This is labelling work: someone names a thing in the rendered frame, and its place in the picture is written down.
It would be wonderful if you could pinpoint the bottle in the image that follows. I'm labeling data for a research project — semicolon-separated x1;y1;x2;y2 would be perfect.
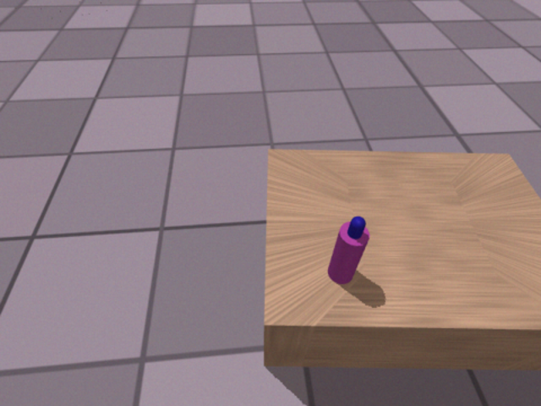
328;217;369;284

